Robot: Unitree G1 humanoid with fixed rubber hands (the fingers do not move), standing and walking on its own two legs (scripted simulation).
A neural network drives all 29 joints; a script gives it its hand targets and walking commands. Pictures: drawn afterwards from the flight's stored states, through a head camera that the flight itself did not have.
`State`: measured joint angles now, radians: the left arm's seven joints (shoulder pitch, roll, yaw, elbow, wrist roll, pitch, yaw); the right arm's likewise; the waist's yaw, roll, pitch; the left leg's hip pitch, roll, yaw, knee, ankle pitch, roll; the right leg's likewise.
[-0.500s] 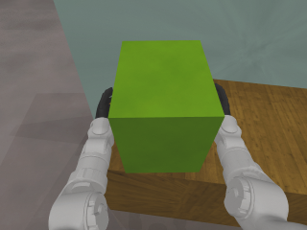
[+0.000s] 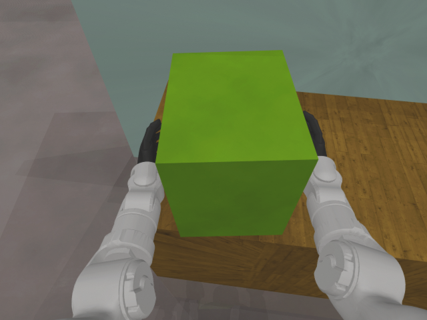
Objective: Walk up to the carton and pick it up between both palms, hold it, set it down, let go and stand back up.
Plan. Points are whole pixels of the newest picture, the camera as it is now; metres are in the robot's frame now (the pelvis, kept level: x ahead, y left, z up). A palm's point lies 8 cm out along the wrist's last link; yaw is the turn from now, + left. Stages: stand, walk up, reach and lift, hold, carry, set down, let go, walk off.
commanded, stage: set down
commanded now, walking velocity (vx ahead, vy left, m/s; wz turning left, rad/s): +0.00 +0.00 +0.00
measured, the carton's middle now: (229, 147) +0.47 +0.01 +0.02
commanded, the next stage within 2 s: none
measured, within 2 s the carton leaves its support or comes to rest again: rests again in 1.50 s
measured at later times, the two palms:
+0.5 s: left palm (153, 165) +0.41 +0.16 +0.02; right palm (308, 156) +0.45 -0.15 +0.04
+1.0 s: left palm (156, 165) +0.42 +0.16 +0.01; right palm (309, 157) +0.45 -0.16 +0.03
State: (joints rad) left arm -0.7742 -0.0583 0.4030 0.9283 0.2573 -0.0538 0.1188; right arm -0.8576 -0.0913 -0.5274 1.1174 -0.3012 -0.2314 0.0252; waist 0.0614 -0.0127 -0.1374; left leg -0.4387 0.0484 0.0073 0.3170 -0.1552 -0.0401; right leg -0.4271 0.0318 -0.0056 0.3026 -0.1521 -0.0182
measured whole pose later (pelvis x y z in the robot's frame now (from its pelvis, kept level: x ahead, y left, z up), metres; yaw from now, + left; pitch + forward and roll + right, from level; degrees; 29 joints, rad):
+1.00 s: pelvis -0.01 +0.00 -0.01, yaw +0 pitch +24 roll +0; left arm -0.86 -0.06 0.47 1.05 0.27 -0.18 0.14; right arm -0.93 -0.11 -0.65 1.16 -0.41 -0.31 0.06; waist 0.07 -0.01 -0.18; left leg -0.63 0.05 0.02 0.35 -0.14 -0.03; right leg -0.63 0.03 0.00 0.36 -0.15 -0.02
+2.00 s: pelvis +0.00 +0.00 -0.01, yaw -1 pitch +23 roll +0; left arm -0.83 -0.12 0.54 0.97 0.34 -0.18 0.11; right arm -0.87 -0.09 -0.72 1.08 -0.47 -0.33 0.11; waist 0.07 -0.02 -0.14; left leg -0.59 0.04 0.03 0.32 -0.14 -0.03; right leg -0.60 0.02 0.01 0.34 -0.15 -0.01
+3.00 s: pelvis -0.02 +0.00 -0.02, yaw -3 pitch +32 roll -1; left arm -1.07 0.08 0.17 1.36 -0.06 -0.25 0.20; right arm -1.09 -0.27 -0.17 1.42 0.08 -0.28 0.03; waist 0.10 -0.02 -0.27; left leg -0.87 0.08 0.04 0.50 -0.19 -0.04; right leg -0.86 0.05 0.02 0.44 -0.15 -0.02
